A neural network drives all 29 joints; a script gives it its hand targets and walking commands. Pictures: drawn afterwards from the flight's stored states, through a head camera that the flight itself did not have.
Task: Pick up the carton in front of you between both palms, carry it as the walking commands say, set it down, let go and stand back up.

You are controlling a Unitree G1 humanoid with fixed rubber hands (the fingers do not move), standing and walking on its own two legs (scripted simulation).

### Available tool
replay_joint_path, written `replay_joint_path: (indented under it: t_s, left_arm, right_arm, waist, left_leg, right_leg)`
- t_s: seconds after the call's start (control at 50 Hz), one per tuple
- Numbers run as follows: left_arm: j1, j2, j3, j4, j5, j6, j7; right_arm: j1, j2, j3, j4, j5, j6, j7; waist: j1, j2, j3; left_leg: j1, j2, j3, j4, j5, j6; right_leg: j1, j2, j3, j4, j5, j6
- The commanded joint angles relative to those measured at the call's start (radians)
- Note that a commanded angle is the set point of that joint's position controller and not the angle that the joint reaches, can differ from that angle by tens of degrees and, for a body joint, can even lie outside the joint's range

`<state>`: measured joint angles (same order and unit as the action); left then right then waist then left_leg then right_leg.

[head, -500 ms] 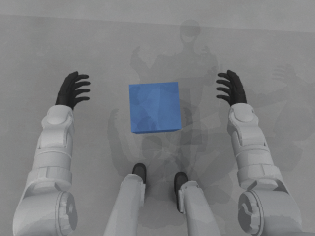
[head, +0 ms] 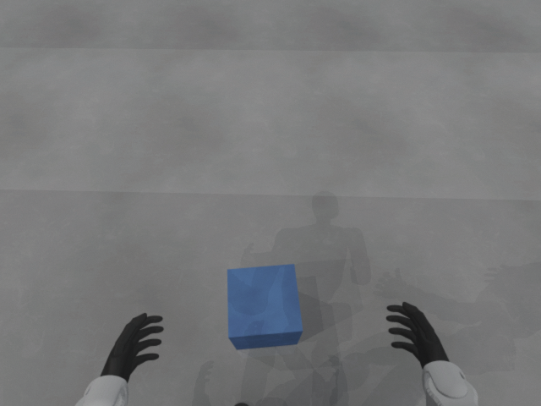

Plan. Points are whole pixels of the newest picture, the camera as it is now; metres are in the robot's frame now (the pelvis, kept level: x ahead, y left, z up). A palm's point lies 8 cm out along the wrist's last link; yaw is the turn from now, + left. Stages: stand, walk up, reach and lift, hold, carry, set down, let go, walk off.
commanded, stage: let go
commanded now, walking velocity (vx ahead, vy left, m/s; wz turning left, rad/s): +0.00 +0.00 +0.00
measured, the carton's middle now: (264, 308) +0.42 +0.04 -0.64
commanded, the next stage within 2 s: stand in 0.58 s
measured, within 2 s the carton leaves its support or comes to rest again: neither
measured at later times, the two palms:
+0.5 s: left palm (118, 385) +0.17 +0.23 -0.06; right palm (457, 389) +0.17 -0.24 -0.06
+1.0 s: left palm (76, 399) +0.16 +0.29 -0.09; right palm out of the picture +0.15 -0.28 -0.07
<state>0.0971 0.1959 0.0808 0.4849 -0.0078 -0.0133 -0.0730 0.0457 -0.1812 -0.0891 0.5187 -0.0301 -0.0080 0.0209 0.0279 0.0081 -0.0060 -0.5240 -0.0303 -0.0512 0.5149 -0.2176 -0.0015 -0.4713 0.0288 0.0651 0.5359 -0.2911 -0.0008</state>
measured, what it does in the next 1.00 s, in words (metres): stands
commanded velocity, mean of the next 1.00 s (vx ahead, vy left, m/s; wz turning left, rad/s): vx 0.00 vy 0.00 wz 0.00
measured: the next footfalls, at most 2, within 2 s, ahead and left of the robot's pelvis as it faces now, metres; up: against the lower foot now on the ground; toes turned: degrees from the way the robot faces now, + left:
none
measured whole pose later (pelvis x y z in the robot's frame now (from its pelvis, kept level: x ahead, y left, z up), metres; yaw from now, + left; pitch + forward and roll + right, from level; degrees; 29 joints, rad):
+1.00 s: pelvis +0.03 +0.01 +0.00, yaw -1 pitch +0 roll +0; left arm 0.21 0.34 0.04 0.71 0.04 0.02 0.02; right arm 0.16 -0.33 -0.04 0.77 -0.04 0.00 -0.02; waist 0.00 -0.03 0.01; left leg -0.20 -0.03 -0.02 0.50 -0.29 0.02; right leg -0.13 0.02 0.07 0.47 -0.33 0.01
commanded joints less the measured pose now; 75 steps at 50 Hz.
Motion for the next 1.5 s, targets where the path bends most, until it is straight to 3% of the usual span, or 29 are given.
replay_joint_path:
  t_s: [0.0,0.1,0.24,0.48,0.5,0.52,0.56,0.58,0.6,0.64,0.68,0.78,0.96,1.16,1.48]
  left_arm:
    - [0.050,0.102,0.008,-0.118,-0.006,-0.009,0.003]
    - [0.084,0.115,-0.005,-0.145,0.004,0.031,-0.002]
    - [0.083,0.125,0.003,-0.158,0.027,0.109,-0.005]
    - [0.092,0.111,-0.002,-0.167,0.031,0.142,0.001]
    - [0.080,0.144,-0.001,-0.226,0.048,0.197,0.029]
    - [0.094,0.136,-0.010,-0.205,0.041,0.209,0.040]
    - [0.099,0.125,-0.020,-0.208,0.035,0.217,0.051]
    - [0.070,0.235,0.020,-0.066,0.030,0.145,0.090]
    - [0.090,0.244,0.014,-0.050,0.044,0.111,0.099]
    - [0.079,0.216,0.001,-0.022,0.047,0.076,0.093]
    - [0.073,0.216,0.000,0.008,0.047,0.055,0.086]
    - [0.079,0.246,-0.001,0.079,0.046,0.031,0.088]
    - [0.088,0.279,-0.011,0.168,0.045,0.016,0.099]
    - [0.080,0.292,-0.019,0.226,0.042,0.010,0.101]
    - [0.059,0.317,-0.027,0.319,0.037,0.000,0.097]
  right_arm:
    - [0.043,-0.083,0.002,-0.119,0.011,-0.015,0.008]
    - [0.118,-0.092,0.021,-0.153,0.026,0.022,0.020]
    - [0.122,-0.099,0.032,-0.185,0.028,0.092,0.042]
    - [0.137,-0.113,0.017,-0.190,0.012,0.133,0.045]
    - [0.204,-0.119,0.009,-0.134,0.035,0.103,0.024]
    - [0.188,-0.120,0.022,-0.148,0.031,0.096,0.015]
    - [0.163,-0.123,0.030,-0.157,0.035,0.091,0.011]
    - [0.119,-0.232,0.009,-0.015,-0.017,0.070,-0.024]
    - [0.138,-0.237,0.003,-0.009,-0.019,0.057,-0.036]
    - [0.124,-0.235,0.008,0.031,-0.022,0.037,-0.040]
    - [0.101,-0.237,0.011,0.063,-0.015,0.023,-0.039]
    - [0.093,-0.258,0.013,0.122,-0.011,0.007,-0.040]
    - [0.093,-0.300,0.017,0.199,-0.007,-0.001,-0.048]
    - [0.082,-0.313,0.025,0.255,-0.002,-0.006,-0.049]
    - [0.064,-0.331,0.039,0.341,0.004,-0.011,-0.044]
  waist:
    - [-0.008,-0.041,-0.226]
    - [-0.025,-0.062,-0.062]
    - [-0.022,-0.043,0.068]
    - [-0.027,-0.017,0.043]
    - [-0.033,0.006,-0.014]
    - [-0.037,-0.024,-0.006]
    - [-0.025,-0.022,0.004]
    - [0.001,-0.112,0.039]
    - [-0.018,-0.092,0.026]
    - [-0.024,-0.032,0.022]
    - [-0.019,-0.004,0.001]
    - [-0.025,0.011,-0.051]
    - [-0.032,0.010,-0.053]
    - [-0.031,-0.007,-0.039]
    - [-0.031,-0.009,-0.005]
  left_leg:
    - [0.373,-0.013,0.036,-0.066,0.252,-0.018]
    - [0.455,-0.029,0.054,-0.108,0.158,-0.017]
    - [0.538,-0.038,0.059,-0.099,0.107,-0.016]
    - [0.551,-0.021,0.038,-0.104,0.226,-0.013]
    - [0.535,-0.050,0.048,-0.071,0.227,-0.024]
    - [0.528,-0.045,0.044,-0.068,0.229,-0.021]
    - [0.505,-0.042,0.041,-0.065,0.234,-0.024]
    - [0.352,0.053,0.006,-0.052,0.182,-0.024]
    - [0.356,0.063,-0.010,-0.055,0.139,-0.016]
    - [0.324,0.070,-0.024,-0.077,0.044,-0.005]
    - [0.311,0.081,-0.040,-0.085,0.047,0.003]
    - [0.358,0.095,-0.048,-0.065,0.214,0.007]
    - [0.397,0.108,-0.057,-0.070,0.301,0.016]
    - [0.406,0.111,-0.061,-0.087,0.303,0.020]
    - [0.407,0.119,-0.072,-0.143,0.204,0.027]
  right_leg:
    - [0.174,0.002,-0.035,-0.127,0.243,0.028]
    - [0.210,-0.015,-0.030,-0.198,0.177,0.025]
    - [0.192,-0.032,-0.026,-0.228,0.101,0.013]
    - [0.315,0.006,-0.041,-0.177,0.262,0.021]
    - [0.353,0.000,-0.033,-0.144,0.337,0.018]
    - [0.339,0.001,-0.035,-0.134,0.359,0.022]
    - [0.332,0.005,-0.039,-0.129,0.341,0.018]
    - [0.238,-0.049,-0.016,-0.126,0.179,0.040]
    - [0.248,-0.052,0.004,-0.133,0.105,0.036]
    - [0.240,-0.056,0.024,-0.136,0.022,0.023]
    - [0.263,-0.057,0.024,-0.117,0.060,0.017]
    - [0.294,-0.070,0.033,-0.103,0.197,0.012]
    - [0.314,-0.083,0.040,-0.107,0.270,0.007]
    - [0.327,-0.095,0.046,-0.131,0.282,0.004]
    - [0.331,-0.112,0.064,-0.191,0.215,-0.005]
